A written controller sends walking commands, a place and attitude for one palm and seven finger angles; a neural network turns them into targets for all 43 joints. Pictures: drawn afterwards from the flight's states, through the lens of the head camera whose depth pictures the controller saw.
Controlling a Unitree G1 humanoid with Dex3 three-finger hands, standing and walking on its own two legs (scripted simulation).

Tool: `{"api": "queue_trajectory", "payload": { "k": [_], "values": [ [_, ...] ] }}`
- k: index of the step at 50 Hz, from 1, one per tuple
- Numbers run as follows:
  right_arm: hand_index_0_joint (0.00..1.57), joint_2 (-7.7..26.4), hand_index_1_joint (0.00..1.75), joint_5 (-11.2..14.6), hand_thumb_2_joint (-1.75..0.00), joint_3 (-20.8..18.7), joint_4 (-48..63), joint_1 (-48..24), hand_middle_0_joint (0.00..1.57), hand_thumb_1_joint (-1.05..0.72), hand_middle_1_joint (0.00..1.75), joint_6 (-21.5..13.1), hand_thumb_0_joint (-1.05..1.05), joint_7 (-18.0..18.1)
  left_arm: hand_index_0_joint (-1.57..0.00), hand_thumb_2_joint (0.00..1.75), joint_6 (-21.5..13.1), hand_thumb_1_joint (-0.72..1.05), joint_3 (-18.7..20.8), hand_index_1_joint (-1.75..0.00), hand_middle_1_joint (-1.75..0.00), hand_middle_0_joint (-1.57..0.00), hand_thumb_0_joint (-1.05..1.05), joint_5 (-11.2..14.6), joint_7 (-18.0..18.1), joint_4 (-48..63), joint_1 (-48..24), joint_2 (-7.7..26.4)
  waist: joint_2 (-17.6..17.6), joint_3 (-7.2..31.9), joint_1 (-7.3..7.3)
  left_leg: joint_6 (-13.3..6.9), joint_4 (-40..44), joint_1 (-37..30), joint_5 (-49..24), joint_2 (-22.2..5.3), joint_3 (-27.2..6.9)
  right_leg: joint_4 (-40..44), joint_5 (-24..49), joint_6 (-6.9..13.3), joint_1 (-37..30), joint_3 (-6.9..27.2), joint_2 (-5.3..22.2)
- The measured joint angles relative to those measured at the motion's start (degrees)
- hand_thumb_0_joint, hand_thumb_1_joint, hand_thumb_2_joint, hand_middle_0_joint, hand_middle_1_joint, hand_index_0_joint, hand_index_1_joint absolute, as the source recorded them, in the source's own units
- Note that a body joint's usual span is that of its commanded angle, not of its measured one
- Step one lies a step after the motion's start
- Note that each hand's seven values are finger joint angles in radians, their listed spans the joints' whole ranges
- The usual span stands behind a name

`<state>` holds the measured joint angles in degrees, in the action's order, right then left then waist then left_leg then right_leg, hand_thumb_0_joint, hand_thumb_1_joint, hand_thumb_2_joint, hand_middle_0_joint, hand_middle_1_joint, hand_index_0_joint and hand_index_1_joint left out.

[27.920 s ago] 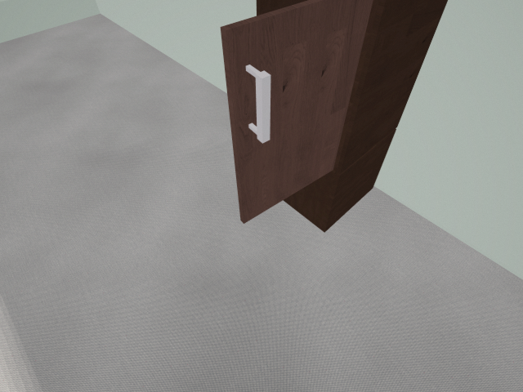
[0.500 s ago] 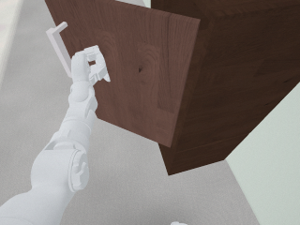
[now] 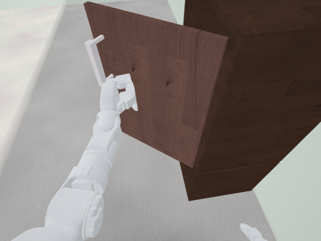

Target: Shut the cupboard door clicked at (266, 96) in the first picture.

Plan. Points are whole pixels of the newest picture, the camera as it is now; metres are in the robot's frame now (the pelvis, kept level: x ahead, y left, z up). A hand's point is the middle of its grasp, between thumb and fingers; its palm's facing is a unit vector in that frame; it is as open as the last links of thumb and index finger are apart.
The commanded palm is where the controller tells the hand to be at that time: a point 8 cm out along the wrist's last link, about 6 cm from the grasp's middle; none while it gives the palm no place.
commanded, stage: draw the hand back to the body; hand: left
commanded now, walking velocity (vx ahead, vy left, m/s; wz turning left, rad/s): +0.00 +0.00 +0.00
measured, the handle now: (101, 62) +0.62 +0.18 +0.11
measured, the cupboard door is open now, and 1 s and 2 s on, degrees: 51 51 51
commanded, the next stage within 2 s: step back with the hand held close in 1.60 s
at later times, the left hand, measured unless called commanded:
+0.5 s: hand (93, 120) +0.35 +0.14 +0.15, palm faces +0.02 -1.00 -0.01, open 3.1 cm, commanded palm +0.31 +0.19 +0.15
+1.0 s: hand (24, 159) +0.25 +0.24 +0.17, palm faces +0.32 -0.90 -0.32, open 4.4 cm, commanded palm +0.20 +0.29 +0.18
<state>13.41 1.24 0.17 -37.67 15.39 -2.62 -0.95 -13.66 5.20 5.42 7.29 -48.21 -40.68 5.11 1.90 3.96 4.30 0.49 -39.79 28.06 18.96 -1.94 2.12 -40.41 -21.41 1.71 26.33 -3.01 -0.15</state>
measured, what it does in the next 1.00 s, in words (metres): stands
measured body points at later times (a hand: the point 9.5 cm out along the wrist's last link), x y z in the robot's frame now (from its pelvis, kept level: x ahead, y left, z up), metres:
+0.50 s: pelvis +0.00 +0.01 +0.01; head -0.01 -0.02 +0.46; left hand +0.34 +0.19 +0.16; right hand +0.16 -0.24 -0.08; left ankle +0.01 +0.13 -0.72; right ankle -0.01 -0.10 -0.72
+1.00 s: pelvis +0.02 +0.02 +0.03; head +0.00 -0.01 +0.47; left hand +0.23 +0.28 +0.19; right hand +0.20 -0.18 -0.07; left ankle +0.01 +0.13 -0.72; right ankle -0.01 -0.10 -0.72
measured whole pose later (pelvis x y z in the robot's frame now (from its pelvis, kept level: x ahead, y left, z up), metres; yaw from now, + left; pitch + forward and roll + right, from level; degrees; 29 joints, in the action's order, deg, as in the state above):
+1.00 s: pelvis +0.02 +0.02 +0.03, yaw +1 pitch -4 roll +0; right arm 11.8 0.4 3.6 -35.3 10.6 0.9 3.6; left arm -2.2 10.3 3.9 4.5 14.5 15.6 17.0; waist 4.3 -1.2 -2.7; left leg -1.0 -22.7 5.2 13.3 0.2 2.3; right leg -22.2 -15.1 -0.1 2.8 -2.9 1.2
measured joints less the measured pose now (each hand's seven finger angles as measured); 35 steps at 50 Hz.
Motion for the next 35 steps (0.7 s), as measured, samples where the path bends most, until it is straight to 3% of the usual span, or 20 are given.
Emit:
{"api": "queue_trajectory", "payload": {
  "k": [4, 9, 16, 27, 31, 35],
  "values": [
    [0.2, -0.49, 0.3, -0.12, -0.9, 0.38, -0.4, 0.66, 0.2, -0.91, 0.3, -0.19, 0.01, -0.03, -1.3, 0.9, -0.52, 0.9, 0.82, -1.5, -1.5, -1.3, 0.02, 0.19, -0.43, -0.14, -0.5, 0.34, 0.06, 0.06, -0.07, -0.02, 0.06, 0.19, -0.16, 0.02, 0.23, -0.15, 0.14, 0.01, 0.39, 0.24, 0.02],
    [0.2, -0.27, 0.3, 0.2, -0.9, 0.15, -0.07, 3.11, 0.2, -0.91, 0.3, 0.48, 0.01, -0.24, -1.3, 0.9, -0.01, 0.9, 1.62, -1.5, -1.5, -1.3, 0.02, 0.64, -2.41, 7.44, 6.44, 0.57, 0.64, 0.76, -0.69, -0.13, 1.5, -1.81, -0.26, -0.09, 1.38, 0.74, 0.39, -0.12, -0.9, 1.38, -0.13],
    [0.2, 0.48, 0.3, 1.37, -0.9, 0.14, 0.32, 3.67, 0.2, -0.91, 0.3, 1.45, 0.01, 1.33, -1.3, 0.9, 4.99, 0.9, 1.48, -1.5, -1.5, -1.3, 0.02, 2.77, -5.21, 21.0, 18.77, 2.19, 0.75, -0.29, -1.83, -0.2, 4.65, -7.25, -1.05, -0.12, 1.65, 4.0, 1.31, -0.24, -6.31, 1.63, -0.3],
    [0.2, 1.67, 0.3, 2.64, -0.9, 0.96, 2.43, -3.1, 0.2, -0.91, 0.3, -0.02, 0.02, 3.68, -1.27, 0.9, 13.17, 0.9, 0.4, -1.48, -1.47, -1.28, 0.02, 5.95, -10.7, 37.94, 30.08, 5.02, 0.87, -1.0, -4.51, -0.55, 7.84, -12.83, -2.43, 0.71, 0.38, 8.11, 2.66, -0.65, -12.91, 0.33, 0.35],
    [0.2, 0.85, 0.3, 1.38, -0.9, 1.75, 3.85, -6.12, 0.2, -0.91, 0.3, 0.36, 0.01, 4.45, -1.21, 0.9, 12.78, 0.9, -1.74, -1.41, -1.4, -1.22, 0.01, 1.72, -7.58, 45.13, 36.62, 7.28, 0.84, -2.47, -4.95, -0.65, 10.81, -16.23, -3.63, 1.11, 0.37, 10.91, 3.71, -0.89, -16.27, 0.31, 0.62],
    [0.2, 0.04, 0.3, 0.47, -0.9, 2.51, 4.71, -7.3, 0.2, -0.91, 0.3, 1.21, 0.01, 4.72, -1.13, 0.9, 12.22, 0.9, -2.82, -1.32, -1.31, -1.13, 0.01, -0.55, -5.28, 50.95, 42.43, 8.41, 1.0, -3.88, -6.05, -0.93, 13.81, -19.06, -4.95, 1.46, 0.29, 14.02, 5.08, -1.09, -19.21, 0.19, 0.83]
  ]
}}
